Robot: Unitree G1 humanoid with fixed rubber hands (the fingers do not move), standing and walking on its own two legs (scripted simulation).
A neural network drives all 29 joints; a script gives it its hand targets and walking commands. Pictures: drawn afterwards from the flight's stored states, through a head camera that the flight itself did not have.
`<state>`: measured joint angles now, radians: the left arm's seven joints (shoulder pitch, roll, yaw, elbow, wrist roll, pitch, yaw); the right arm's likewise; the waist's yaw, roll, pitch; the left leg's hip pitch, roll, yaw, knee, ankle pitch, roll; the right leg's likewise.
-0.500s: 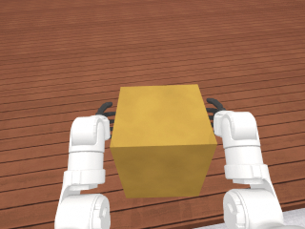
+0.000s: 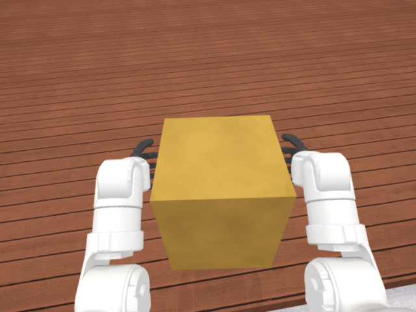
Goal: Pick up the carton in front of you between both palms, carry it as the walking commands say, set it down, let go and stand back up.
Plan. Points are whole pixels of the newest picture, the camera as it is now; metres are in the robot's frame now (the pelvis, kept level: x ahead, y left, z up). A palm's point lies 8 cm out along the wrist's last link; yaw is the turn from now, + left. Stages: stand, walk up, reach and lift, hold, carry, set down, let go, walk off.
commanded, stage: carry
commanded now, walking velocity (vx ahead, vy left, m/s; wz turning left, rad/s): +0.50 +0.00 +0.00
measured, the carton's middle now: (219, 195) +0.34 +0.00 +0.05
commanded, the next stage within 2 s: none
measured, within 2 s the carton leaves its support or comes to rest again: neither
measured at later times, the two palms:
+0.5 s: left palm (140, 105) +0.48 +0.16 +0.18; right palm (283, 103) +0.49 -0.14 +0.17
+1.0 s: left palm (144, 43) +0.79 +0.20 +0.19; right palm (247, 45) +0.76 -0.10 +0.18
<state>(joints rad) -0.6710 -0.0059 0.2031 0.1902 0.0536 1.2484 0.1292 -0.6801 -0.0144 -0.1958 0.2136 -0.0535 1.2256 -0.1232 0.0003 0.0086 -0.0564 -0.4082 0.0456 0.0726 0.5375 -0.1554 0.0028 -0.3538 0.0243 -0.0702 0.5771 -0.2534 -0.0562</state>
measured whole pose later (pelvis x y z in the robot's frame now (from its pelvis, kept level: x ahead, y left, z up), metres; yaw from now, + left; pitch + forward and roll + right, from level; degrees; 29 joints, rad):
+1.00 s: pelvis +0.39 +0.08 +0.06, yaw +0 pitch +4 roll +2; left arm -0.82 -0.01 0.34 0.00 0.06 1.34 0.13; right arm -0.81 0.01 -0.23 0.03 -0.04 1.30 -0.17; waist -0.10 -0.02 0.11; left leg -0.65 -0.03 0.19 0.92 -0.34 0.12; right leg -0.59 0.03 0.10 1.64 -0.34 -0.07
